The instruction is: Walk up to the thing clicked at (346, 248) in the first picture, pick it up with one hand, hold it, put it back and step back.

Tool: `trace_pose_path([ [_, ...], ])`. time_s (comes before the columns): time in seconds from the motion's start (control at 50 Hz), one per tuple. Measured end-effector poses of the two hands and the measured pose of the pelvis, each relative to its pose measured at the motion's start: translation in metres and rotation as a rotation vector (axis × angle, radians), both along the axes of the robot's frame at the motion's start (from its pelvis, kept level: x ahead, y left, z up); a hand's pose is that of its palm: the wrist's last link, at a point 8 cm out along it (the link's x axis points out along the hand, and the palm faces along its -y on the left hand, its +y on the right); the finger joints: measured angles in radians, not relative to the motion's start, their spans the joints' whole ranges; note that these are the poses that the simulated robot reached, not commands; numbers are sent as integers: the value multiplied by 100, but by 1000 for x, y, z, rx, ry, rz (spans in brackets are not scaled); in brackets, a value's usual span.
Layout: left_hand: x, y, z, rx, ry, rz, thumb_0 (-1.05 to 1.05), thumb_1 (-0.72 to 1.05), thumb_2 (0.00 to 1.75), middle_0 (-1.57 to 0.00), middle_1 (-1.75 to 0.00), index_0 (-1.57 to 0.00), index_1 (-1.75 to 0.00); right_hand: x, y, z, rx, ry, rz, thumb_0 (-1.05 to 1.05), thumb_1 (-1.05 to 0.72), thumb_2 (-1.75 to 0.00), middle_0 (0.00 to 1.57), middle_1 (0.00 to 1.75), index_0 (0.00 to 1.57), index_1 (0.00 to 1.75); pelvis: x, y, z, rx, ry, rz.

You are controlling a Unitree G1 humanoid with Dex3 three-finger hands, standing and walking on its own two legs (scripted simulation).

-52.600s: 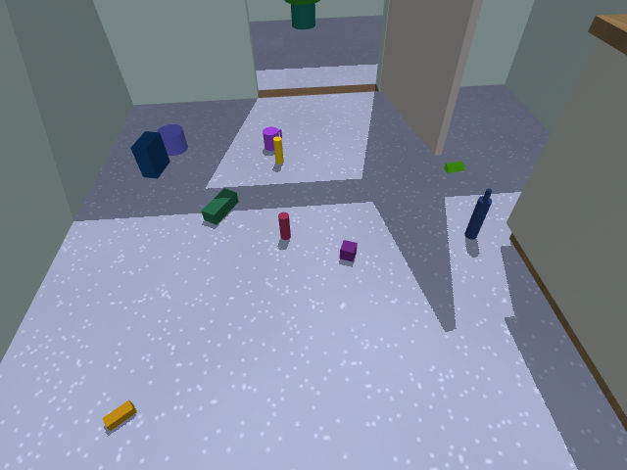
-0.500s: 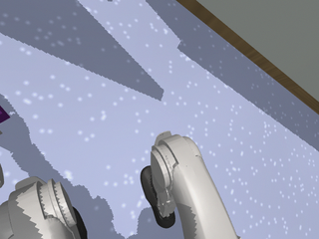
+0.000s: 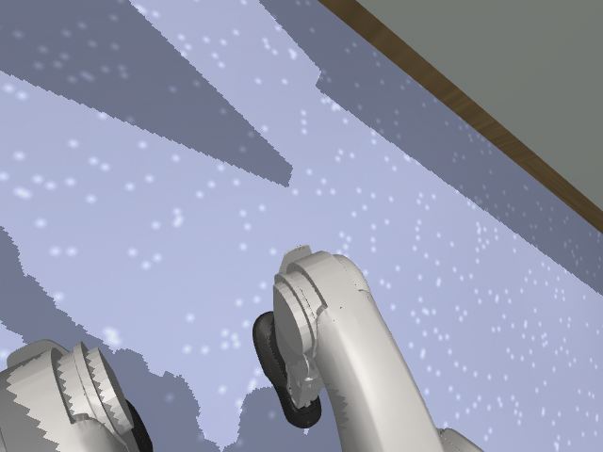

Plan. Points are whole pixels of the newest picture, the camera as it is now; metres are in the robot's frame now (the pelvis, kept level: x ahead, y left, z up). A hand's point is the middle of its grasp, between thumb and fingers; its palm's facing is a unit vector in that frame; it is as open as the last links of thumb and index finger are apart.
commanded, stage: rest palm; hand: left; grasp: from above
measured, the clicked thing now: out of the picture +0.48 +0.30 -0.28
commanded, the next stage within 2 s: close in 0.40 s
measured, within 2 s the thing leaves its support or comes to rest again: neither
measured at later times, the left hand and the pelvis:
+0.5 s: hand out of the picture +0.47 +0.30 -0.26, palm faces -0.39 -0.24 -0.89, open 12.8 cm; pelvis +0.00 +0.01 +0.00, yaw -2 degrees
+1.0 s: hand out of the picture +0.46 +0.30 -0.26, palm faces -0.40 -0.23 -0.89, open 10.9 cm; pelvis -0.01 +0.00 +0.01, yaw -2 degrees
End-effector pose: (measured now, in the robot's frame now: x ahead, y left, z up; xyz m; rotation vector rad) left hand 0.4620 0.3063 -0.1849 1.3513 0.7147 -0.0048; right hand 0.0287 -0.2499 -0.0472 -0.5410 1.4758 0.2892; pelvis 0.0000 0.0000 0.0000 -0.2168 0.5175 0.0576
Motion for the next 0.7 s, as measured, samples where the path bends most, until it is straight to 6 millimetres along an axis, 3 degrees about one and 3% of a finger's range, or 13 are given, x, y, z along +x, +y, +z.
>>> trace_pose_path([
  [0.32, 5, -6, -13, 7, -19, -23, 0, -31, 83, -34, -73, -31, -75, -21, 8, 17, -9, 51, 1, 0, -91, -90, 20, 30, 20, 30, -3, 5, 2, -26, -15, -7],
  [0.7, 4, -3, -17, 8, -1, 1, 0, -21, 74, -39, -71, -38, -72, -23, 13, 21, 13, 48, -2, 0, -91, -90, 20, 30, 20, 30, -4, 4, 5, -31, -15, -11],
])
